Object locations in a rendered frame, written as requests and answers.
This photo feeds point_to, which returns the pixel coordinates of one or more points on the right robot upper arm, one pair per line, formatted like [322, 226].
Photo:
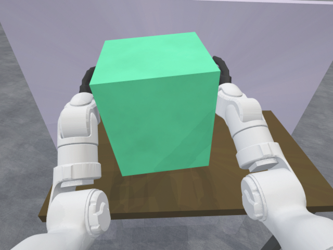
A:
[275, 198]

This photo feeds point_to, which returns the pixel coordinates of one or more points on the carton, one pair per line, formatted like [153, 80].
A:
[157, 96]

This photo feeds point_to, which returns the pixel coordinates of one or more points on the left robot upper arm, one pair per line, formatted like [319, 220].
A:
[75, 220]

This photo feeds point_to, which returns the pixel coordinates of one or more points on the left robot forearm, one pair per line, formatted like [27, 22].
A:
[77, 142]

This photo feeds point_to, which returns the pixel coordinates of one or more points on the right robot hand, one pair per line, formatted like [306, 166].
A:
[224, 75]

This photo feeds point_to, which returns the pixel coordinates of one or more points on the right robot forearm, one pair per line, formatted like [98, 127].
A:
[255, 147]

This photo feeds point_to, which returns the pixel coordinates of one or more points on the table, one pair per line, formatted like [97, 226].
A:
[213, 190]

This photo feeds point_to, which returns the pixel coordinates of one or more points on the left robot hand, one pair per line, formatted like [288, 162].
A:
[86, 81]

